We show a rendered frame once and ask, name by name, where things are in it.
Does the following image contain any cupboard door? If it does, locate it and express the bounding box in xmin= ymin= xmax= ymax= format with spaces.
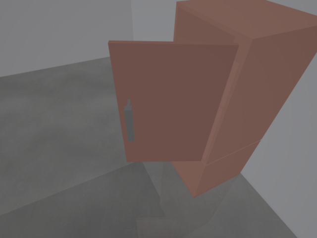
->
xmin=108 ymin=41 xmax=239 ymax=162

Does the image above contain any handle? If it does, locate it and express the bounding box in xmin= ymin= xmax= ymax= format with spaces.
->
xmin=124 ymin=99 xmax=134 ymax=141

